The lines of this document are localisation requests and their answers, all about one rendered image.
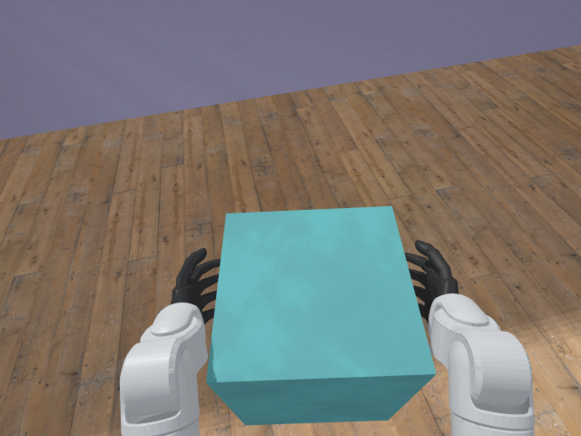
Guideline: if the robot right hand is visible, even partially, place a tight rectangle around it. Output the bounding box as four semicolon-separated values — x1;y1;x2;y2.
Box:
405;240;459;323

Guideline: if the robot left hand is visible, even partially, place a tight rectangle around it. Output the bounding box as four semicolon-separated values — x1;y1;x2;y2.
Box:
171;248;221;324

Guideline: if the right robot forearm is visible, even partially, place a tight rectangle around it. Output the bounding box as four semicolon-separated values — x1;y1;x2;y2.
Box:
428;293;535;436

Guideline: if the carton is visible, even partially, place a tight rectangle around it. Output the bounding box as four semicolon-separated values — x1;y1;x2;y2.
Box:
206;206;436;425

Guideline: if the left robot forearm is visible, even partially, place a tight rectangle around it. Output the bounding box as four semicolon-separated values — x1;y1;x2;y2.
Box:
120;302;208;436

